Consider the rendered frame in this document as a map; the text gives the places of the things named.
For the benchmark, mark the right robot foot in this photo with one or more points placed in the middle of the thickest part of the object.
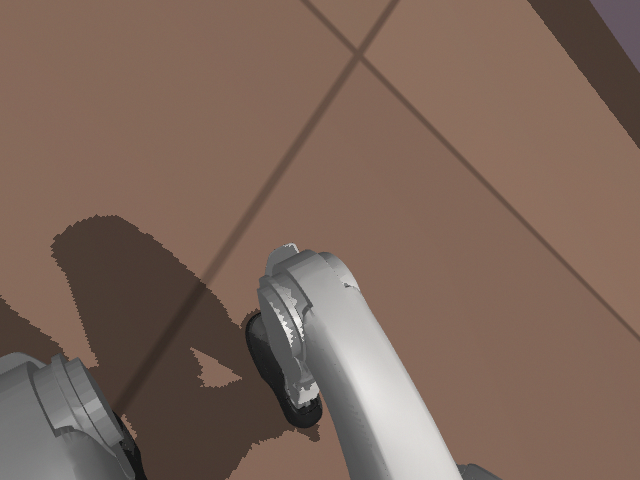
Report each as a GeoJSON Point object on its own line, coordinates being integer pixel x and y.
{"type": "Point", "coordinates": [271, 372]}

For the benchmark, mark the right robot hand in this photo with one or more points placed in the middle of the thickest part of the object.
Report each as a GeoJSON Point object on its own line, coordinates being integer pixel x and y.
{"type": "Point", "coordinates": [475, 472]}

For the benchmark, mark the left robot foot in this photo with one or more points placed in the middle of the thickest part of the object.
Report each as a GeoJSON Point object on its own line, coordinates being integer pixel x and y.
{"type": "Point", "coordinates": [131, 451]}

